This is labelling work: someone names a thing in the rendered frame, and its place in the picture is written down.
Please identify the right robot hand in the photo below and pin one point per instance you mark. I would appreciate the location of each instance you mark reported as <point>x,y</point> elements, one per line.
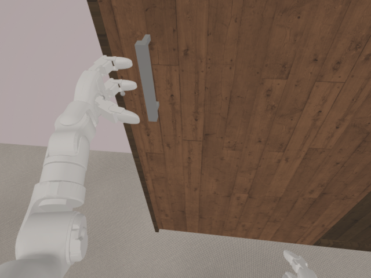
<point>299,265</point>

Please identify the left robot forearm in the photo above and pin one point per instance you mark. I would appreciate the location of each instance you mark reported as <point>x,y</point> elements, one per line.
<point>61,184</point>

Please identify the wardrobe door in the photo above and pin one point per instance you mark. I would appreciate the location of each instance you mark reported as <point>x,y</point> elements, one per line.
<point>355,226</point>
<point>264,118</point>

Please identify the left robot hand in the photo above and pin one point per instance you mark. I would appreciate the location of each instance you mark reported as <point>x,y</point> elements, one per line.
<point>90,88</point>

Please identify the left robot upper arm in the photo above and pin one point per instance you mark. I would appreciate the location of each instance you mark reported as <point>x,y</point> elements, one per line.
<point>49,244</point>

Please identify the handle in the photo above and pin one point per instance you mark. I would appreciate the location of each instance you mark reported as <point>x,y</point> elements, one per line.
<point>144,63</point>

